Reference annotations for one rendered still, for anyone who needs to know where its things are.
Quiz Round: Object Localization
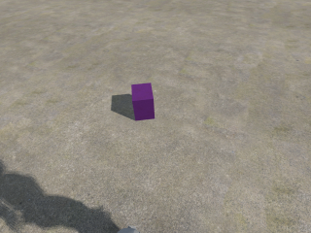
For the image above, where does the left robot shin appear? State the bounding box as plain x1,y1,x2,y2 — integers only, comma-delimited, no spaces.
127,225,137,230

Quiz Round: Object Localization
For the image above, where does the carton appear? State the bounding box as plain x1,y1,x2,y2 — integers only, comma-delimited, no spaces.
131,83,155,121

